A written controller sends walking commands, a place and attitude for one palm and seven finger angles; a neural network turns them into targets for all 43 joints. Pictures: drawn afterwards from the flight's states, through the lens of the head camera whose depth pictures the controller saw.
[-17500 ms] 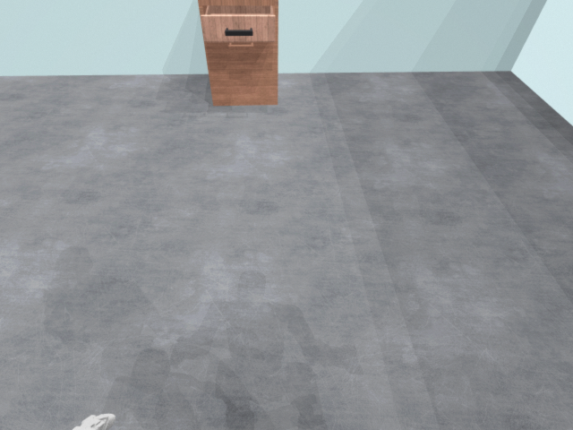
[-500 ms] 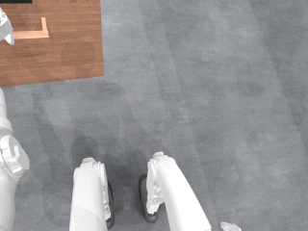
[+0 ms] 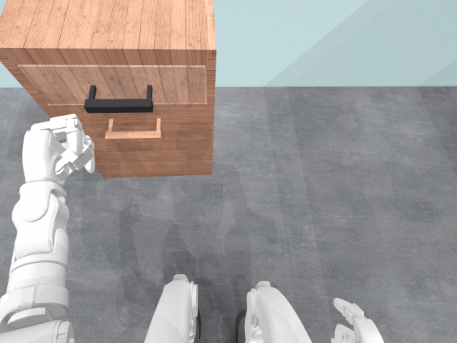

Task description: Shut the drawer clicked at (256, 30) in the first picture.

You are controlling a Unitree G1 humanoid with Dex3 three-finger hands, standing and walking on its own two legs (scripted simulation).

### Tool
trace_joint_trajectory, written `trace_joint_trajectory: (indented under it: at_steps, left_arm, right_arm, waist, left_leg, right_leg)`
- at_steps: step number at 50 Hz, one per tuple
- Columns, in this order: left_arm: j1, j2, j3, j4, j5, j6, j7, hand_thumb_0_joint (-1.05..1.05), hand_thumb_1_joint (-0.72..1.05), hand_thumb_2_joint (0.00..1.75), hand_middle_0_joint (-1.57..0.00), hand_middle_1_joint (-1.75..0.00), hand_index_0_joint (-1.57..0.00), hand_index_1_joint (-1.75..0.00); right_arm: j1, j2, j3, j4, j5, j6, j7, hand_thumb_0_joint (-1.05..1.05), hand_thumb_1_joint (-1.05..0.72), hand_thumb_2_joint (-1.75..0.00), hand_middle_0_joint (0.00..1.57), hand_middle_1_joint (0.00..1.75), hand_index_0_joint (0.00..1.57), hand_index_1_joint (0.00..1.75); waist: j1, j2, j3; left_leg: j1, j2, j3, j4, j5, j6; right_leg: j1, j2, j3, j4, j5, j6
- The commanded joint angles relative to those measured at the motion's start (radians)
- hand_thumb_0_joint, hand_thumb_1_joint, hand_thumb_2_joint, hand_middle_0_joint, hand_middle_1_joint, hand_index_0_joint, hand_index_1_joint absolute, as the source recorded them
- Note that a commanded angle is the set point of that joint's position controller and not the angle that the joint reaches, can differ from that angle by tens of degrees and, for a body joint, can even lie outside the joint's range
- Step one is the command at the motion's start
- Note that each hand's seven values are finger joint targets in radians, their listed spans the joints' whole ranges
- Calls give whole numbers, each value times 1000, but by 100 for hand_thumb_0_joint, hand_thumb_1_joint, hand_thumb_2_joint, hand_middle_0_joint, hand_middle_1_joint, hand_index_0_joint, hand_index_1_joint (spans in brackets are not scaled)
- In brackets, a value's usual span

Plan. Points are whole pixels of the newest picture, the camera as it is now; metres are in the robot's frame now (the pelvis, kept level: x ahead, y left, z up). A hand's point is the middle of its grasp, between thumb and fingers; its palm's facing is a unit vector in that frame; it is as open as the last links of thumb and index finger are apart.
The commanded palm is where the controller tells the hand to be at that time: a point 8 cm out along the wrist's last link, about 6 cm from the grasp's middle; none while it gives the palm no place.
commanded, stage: draw the hand back to the body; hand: left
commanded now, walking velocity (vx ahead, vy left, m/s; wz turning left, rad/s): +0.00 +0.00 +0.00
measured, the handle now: (120, 98) +0.62 +0.26 -0.09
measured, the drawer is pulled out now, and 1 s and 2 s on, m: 0.00 0.00 0.00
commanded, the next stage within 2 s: step back with the hand held close in 1.02 s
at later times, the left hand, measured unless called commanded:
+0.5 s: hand out of the picture +0.30 +0.25 +0.18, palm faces +0.34 -0.88 -0.32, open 3.3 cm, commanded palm +0.24 +0.29 +0.20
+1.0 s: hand out of the picture +0.20 +0.25 +0.30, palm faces +0.47 -0.79 -0.39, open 3.3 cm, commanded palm +0.16 +0.28 +0.31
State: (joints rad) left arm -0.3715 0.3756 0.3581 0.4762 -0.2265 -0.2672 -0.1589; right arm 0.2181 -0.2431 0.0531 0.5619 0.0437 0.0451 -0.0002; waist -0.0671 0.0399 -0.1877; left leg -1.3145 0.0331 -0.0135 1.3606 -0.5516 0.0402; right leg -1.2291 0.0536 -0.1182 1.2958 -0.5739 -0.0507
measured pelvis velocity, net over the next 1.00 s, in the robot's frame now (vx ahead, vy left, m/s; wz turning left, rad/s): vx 0.04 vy -0.01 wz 0.06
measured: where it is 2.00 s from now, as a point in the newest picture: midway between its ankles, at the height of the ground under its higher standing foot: outside the picture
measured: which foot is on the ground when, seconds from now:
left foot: down 0.00-1.00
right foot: down 0.00-1.00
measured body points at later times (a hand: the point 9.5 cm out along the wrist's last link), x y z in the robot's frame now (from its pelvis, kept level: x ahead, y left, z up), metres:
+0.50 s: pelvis +0.04 +0.01 +0.11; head +0.04 -0.01 +0.56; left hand +0.27 +0.30 +0.20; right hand +0.22 -0.21 +0.03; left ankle +0.03 +0.09 -0.60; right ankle +0.01 -0.10 -0.60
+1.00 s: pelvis +0.04 -0.01 +0.13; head +0.02 -0.04 +0.58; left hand +0.17 +0.29 +0.32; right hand +0.26 -0.20 +0.06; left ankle +0.03 +0.09 -0.60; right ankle +0.01 -0.10 -0.60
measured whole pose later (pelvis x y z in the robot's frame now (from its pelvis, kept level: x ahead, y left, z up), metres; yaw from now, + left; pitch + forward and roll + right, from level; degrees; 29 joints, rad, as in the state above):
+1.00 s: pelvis +0.04 -0.01 +0.13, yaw +3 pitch -3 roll +0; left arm 0.55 0.32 0.30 -0.44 -0.10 -0.09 0.11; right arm 0.19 -0.23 0.04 0.56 0.03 -0.07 -0.07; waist 0.07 0.10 -0.02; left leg -0.17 -0.02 0.01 0.51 -0.29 0.03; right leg -0.10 0.04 -0.07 0.46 -0.31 -0.04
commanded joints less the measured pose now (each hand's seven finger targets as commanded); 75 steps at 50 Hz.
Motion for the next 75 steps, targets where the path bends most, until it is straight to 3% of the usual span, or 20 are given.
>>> trace_joint_trajectory:
  at_steps: [1,4,7,8,9,13,17,24,29,36,42,46,54,57,58,59,61,64,70,75]
  left_arm:
    - [-204,118,-77,-184,6,-130,-11,0,90,90,-140,-160,-140,-160]
    - [-86,111,-97,-140,-4,-108,-57,0,90,90,-140,-160,-140,-160]
    - [2,146,-56,-204,-32,-84,-73,0,90,90,-140,-160,-140,-160]
    - [93,273,-40,-250,107,-8,52,0,90,90,-140,-160,-140,-160]
    - [132,189,-85,-353,107,35,115,0,90,90,-140,-160,-140,-160]
    - [193,197,-93,-567,133,113,249,0,90,90,-140,-160,-140,-160]
    - [234,157,-127,-578,147,161,311,0,90,90,-140,-160,-140,-160]
    - [487,74,-174,-700,140,184,295,0,90,90,-140,-160,-140,-160]
    - [623,140,-69,-857,125,176,284,0,90,90,-140,-160,-140,-160]
    - [757,153,-3,-1126,121,151,285,0,90,90,-140,-160,-140,-160]
    - [884,154,54,-1209,117,129,280,0,90,90,-140,-160,-140,-160]
    - [873,62,-8,-1034,120,145,266,0,90,90,-140,-160,-140,-160]
    - [812,160,45,-1215,134,106,288,0,90,90,-140,-160,-140,-160]
    - [843,156,51,-1191,134,111,292,0,90,90,-140,-160,-140,-160]
    - [708,285,201,-1258,141,59,297,0,90,90,-140,-160,-140,-160]
    - [801,199,144,-1113,150,49,289,0,90,90,-140,-160,-140,-160]
    - [862,147,104,-1031,157,39,282,0,90,90,-140,-160,-140,-160]
    - [957,95,66,-1016,157,21,271,0,90,90,-140,-160,-140,-160]
    - [1023,184,132,-1211,151,3,286,0,90,90,-140,-160,-140,-160]
    - [1044,218,167,-1288,148,0,310,0,90,90,-140,-160,-140,-160]
  right_arm:
    - [126,-167,-88,-46,2,-50,-20,0,-90,-90,20,30,20,30]
    - [99,-172,-86,-84,10,-42,-22,0,-90,-90,20,30,20,30]
    - [67,-168,-82,-139,19,-32,-26,0,-90,-90,20,30,20,30]
    - [35,-150,-87,-178,22,16,-34,0,-90,-90,20,30,20,30]
    - [17,-124,-80,-227,23,32,-44,0,-90,-90,20,30,20,30]
    - [-28,-116,-61,-259,19,30,-83,0,-90,-90,20,30,20,30]
    - [-34,-116,-52,-244,14,5,-114,0,-90,-90,20,30,20,30]
    - [-79,-108,-43,-222,12,-57,-102,0,-90,-90,20,30,20,30]
    - [-119,-98,-41,-209,8,-86,-86,0,-90,-90,20,30,20,30]
    - [-132,-72,-37,-194,-4,-148,-72,0,-90,-90,20,30,20,30]
    - [-141,-72,-51,-178,-7,-184,-66,0,-90,-90,20,30,20,30]
    - [-133,-80,-61,-156,-3,-159,-69,0,-90,-90,20,30,20,30]
    - [-150,-75,-51,-169,-20,-200,-83,0,-90,-90,20,30,20,30]
    - [-153,-67,-49,-156,-20,-214,-85,0,-90,-90,20,30,20,30]
    - [-119,-96,-66,-173,-23,-188,-73,0,-90,-90,20,30,20,30]
    - [-105,-76,-70,-135,-28,-170,-69,0,-90,-90,20,30,20,30]
    - [-120,-74,-80,-136,-27,-151,-65,0,-90,-90,20,30,20,30]
    - [-122,-97,-97,-136,-27,-121,-52,0,-90,-90,20,30,20,30]
    - [-151,-104,-106,-184,-26,-93,-60,0,-90,-90,20,30,20,30]
    - [-134,-105,-108,-197,-28,-94,-80,0,-90,-90,20,30,20,30]
  waist:
    - [-63,85,-386]
    - [-35,61,-291]
    - [4,77,-283]
    - [84,111,-372]
    - [58,135,-323]
    - [48,115,-240]
    - [27,13,-107]
    - [65,2,-31]
    - [86,-24,49]
    - [101,88,78]
    - [114,-20,114]
    - [87,-69,247]
    - [126,47,55]
    - [125,35,108]
    - [82,-12,221]
    - [66,-80,243]
    - [62,-106,261]
    - [64,-25,165]
    - [81,-10,-10]
    - [80,59,-31]
  left_leg:
    - [522,-4,-57,-210,349,-11]
    - [521,-18,-38,-283,295,-5]
    - [599,-24,-29,-361,332,-6]
    - [742,-31,-15,-453,372,-18]
    - [789,-28,-12,-496,379,-21]
    - [866,-9,-34,-586,366,-17]
    - [913,-6,-33,-669,366,-5]
    - [1094,-3,-42,-792,478,-8]
    - [1121,-4,-31,-859,490,-11]
    - [1191,-3,-27,-904,546,-18]
    - [1198,-4,-16,-913,514,-9]
    - [1164,-5,-4,-917,419,-3]
    - [1225,-23,-8,-913,480,3]
    - [1207,-22,-4,-910,491,0]
    - [1118,-2,-30,-867,424,18]
    - [1121,-6,-35,-833,410,13]
    - [1122,0,-28,-826,424,7]
    - [1126,20,-33,-875,527,14]
    - [1118,46,-44,-907,696,20]
    - [1087,62,-69,-918,730,17]
  right_leg:
    - [274,3,78,-237,320,35]
    - [374,-1,88,-314,299,31]
    - [484,-3,84,-361,346,26]
    - [591,-29,128,-423,347,2]
    - [606,-29,112,-454,356,5]
    - [684,-34,106,-531,364,10]
    - [765,-38,105,-629,392,19]
    - [914,-51,87,-749,476,17]
    - [999,-59,91,-825,513,17]
    - [1054,-61,94,-875,544,16]
    - [1060,-55,97,-908,549,23]
    - [993,-58,102,-944,456,35]
    - [1097,-76,120,-921,518,26]
    - [1084,-76,121,-933,537,26]
    - [997,-150,261,-1010,588,28]
    - [972,-180,266,-1024,597,18]
    - [948,-192,262,-1025,644,22]
    - [1025,-167,198,-954,687,49]
    - [1137,-138,158,-860,751,57]
    - [1129,-112,150,-818,699,52]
